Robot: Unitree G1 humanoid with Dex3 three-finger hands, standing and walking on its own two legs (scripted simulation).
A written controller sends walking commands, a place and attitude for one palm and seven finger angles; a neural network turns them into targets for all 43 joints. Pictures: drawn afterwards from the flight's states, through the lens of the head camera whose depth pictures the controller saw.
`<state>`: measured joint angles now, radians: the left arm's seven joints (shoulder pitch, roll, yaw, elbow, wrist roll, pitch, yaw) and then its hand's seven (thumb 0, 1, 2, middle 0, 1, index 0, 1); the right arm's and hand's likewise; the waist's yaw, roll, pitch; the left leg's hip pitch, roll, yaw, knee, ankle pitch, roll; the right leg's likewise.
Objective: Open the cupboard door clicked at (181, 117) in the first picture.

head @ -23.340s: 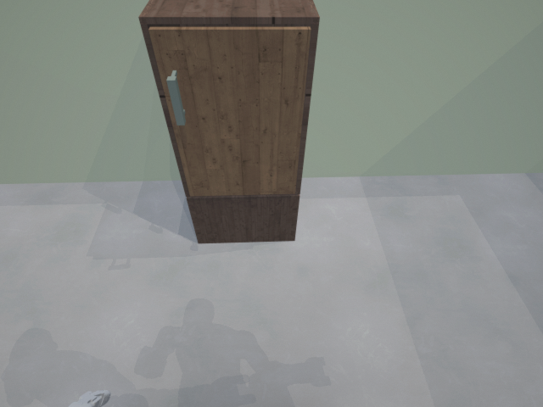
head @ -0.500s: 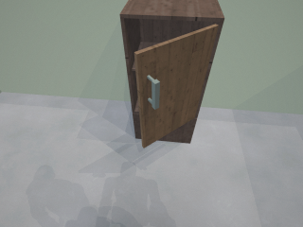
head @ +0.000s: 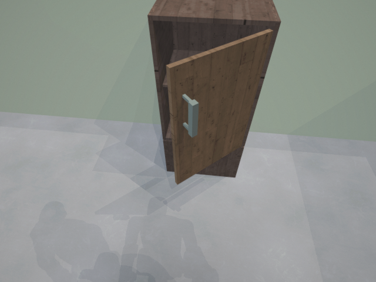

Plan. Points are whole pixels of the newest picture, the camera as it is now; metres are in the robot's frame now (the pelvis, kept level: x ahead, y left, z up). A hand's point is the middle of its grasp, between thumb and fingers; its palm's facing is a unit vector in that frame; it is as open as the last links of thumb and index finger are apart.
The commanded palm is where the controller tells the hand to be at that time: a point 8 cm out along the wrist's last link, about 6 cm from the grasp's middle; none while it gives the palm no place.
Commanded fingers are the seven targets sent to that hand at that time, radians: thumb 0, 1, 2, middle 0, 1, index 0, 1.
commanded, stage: look to check the result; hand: left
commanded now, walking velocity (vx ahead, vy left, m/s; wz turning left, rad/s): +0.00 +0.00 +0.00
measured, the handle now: (189, 115) +0.59 +0.03 -0.01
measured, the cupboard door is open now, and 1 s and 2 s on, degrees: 41 41 41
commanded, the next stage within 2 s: walk to a spot facing it in 0.38 s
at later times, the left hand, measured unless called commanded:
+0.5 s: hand out of the picture +0.00 +0.16 -0.18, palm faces +0.03 -0.98 -0.18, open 7.4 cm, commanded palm none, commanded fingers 0.00 0.90 0.90 -0.20 -0.30 -0.20 -0.30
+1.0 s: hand out of the picture +0.10 +0.18 -0.17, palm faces -0.15 -0.96 -0.24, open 7.4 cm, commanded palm none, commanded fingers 0.00 0.90 0.90 -0.20 -0.30 -0.20 -0.30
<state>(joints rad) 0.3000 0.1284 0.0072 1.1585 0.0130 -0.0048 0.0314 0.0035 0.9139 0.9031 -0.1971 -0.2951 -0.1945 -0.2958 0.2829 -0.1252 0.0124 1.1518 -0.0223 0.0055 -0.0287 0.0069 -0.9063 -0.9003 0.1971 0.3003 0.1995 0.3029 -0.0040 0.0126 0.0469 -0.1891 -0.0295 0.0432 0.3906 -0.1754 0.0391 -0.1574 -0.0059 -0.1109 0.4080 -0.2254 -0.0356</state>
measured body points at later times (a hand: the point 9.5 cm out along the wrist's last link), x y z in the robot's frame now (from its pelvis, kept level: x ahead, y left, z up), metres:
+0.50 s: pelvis +0.01 -0.01 +0.00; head +0.03 -0.01 +0.45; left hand +0.00 +0.21 -0.16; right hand +0.00 -0.22 -0.16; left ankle +0.02 +0.09 -0.74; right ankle +0.00 -0.09 -0.74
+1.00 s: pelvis +0.00 -0.01 -0.01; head +0.05 -0.03 +0.44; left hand +0.11 +0.23 -0.15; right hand -0.01 -0.26 -0.17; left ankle +0.02 +0.09 -0.74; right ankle -0.03 -0.11 -0.70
